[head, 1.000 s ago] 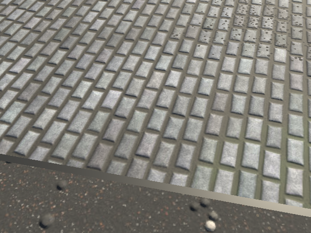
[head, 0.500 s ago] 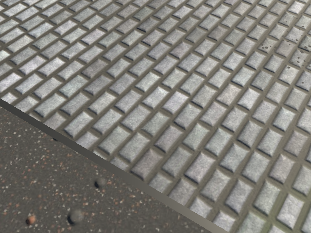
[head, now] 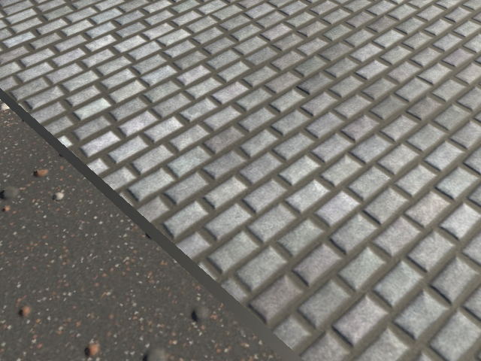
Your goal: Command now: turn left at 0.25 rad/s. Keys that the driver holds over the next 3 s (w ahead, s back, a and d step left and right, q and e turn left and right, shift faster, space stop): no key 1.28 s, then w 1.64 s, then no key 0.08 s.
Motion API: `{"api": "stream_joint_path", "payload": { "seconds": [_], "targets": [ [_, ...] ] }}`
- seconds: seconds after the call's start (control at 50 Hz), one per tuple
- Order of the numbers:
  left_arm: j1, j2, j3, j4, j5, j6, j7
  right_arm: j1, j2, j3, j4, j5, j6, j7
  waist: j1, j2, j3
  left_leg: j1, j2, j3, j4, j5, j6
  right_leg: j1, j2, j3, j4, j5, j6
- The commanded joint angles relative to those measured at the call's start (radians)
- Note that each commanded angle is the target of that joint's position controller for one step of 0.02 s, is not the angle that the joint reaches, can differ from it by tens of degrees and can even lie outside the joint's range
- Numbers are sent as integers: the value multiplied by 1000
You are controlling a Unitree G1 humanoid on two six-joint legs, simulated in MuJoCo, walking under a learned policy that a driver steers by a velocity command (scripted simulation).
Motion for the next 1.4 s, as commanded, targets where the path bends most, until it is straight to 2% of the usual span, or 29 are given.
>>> {"api": "stream_joint_path", "payload": {
  "seconds": [0.02,0.04,0.06,0.08,0.1,0.12,0.18,0.24,0.28,0.3,0.32,0.34,0.36,0.38,0.4,0.46,0.6,0.76,1.0,1.28,1.3,1.34,1.38,1.4],
  "targets": [
    [-4,192,31,-75,22,-19,11,80,-35,1,-48,20,-13,-10,-20,-218,-66,-120,44,-22,180,-319,-36,183,-363,392,-311,150,-127],
    [-9,192,32,-66,29,-18,2,31,-118,-20,-41,-4,-13,-15,15,-181,-25,-89,26,58,337,-426,-47,13,-424,420,-280,293,-231],
    [-15,141,19,-58,20,-23,-6,27,-122,-22,-36,-7,-13,-13,-5,-131,-9,-46,61,39,416,-386,-55,-22,-387,374,-268,357,-245],
    [-53,100,8,-53,10,-28,-11,32,-108,-20,-17,-3,-10,-9,-24,-109,11,-31,74,39,445,-329,-65,-27,-314,275,-254,370,-208],
    [-66,98,6,-54,12,-29,-12,41,-99,-18,-3,-2,-6,-6,-26,-134,2,-30,68,49,465,-298,-76,5,-254,204,-233,408,-172],
    [-56,100,5,-47,11,-30,-9,51,-93,-15,9,-4,-1,-2,-22,-164,-5,-42,70,58,463,-293,-86,51,-229,170,-210,490,-161],
    [14,106,3,-7,8,-31,-12,9,-59,6,25,6,4,-4,16,-158,-35,-25,101,111,314,-312,-113,168,-211,133,-151,642,-155],
    [60,125,8,29,14,-24,-16,-30,-47,20,43,22,7,-16,52,-195,-51,52,123,168,124,-301,-106,212,-211,156,-121,674,-153],
    [54,133,12,50,11,-18,-17,-5,-48,24,74,26,3,-25,30,-185,-49,132,130,183,-63,-163,-90,207,-200,159,-97,680,-128],
    [48,132,12,57,7,-18,-17,13,-51,27,92,21,-4,-29,16,-165,-52,213,154,163,-173,-21,-80,172,-194,159,-91,652,-100],
    [54,117,8,60,6,-24,-19,9,-78,24,101,9,-13,-34,24,-132,-72,298,202,100,-189,54,-67,120,-187,166,-98,564,-66],
    [68,107,8,56,3,-31,-25,3,-125,19,107,-4,-21,-37,51,-57,-89,363,280,35,-118,205,-48,60,-153,133,-94,444,-41],
    [75,82,2,74,-6,-30,-27,-43,-116,22,126,9,-22,-31,71,38,-53,282,282,45,-76,215,-17,76,-100,84,-164,297,-32],
    [47,97,3,94,0,-24,-23,-55,-71,33,127,11,-27,-23,41,25,-26,234,274,41,-100,130,-18,102,-90,74,-161,237,-25],
    [25,106,8,104,4,-19,-21,-49,-64,38,140,7,-32,-22,29,19,-3,204,266,43,-122,89,-24,112,-94,72,-147,240,-27],
    [34,95,7,137,5,-12,-24,-32,-77,42,189,7,-37,-33,38,34,17,182,258,45,-142,58,-27,125,-103,75,-149,262,-26],
    [47,77,-2,222,5,-8,-23,-35,-65,55,248,7,-41,-35,40,-2,48,143,260,34,-176,-47,-16,117,-98,74,-173,187,-12],
    [69,63,-13,288,5,-11,-20,-12,-46,66,296,8,-45,-35,39,-16,46,132,255,38,-182,-72,-10,106,-101,74,-175,170,-7],
    [106,32,-26,342,4,-14,-14,39,-10,77,337,8,-47,-37,38,-19,47,128,246,53,-164,-44,-10,91,-105,74,-166,177,-8],
    [132,2,-30,369,4,-17,-7,87,22,81,356,7,-50,-42,36,-23,49,132,244,64,-143,-4,-13,89,-106,72,-154,208,-12],
    [139,-3,-32,372,5,-16,-8,97,27,82,359,6,-49,-42,34,-22,28,138,237,65,-154,-85,-10,96,-97,68,-158,131,-14],
    [134,14,-22,361,9,-10,-10,106,-3,68,352,3,-43,-41,30,-3,50,104,215,57,-147,-356,17,53,-53,44,-112,-110,-33],
    [113,12,-17,336,18,-7,-17,125,-17,56,338,-1,-35,-36,15,23,125,53,235,-10,-164,-612,63,-66,-24,38,-50,-309,-56],
    [99,-16,-22,321,24,-11,-22,150,-23,50,338,-2,-36,-36,2,60,150,68,277,-81,-189,-669,92,-117,-9,16,7,-292,-53]
  ]
}}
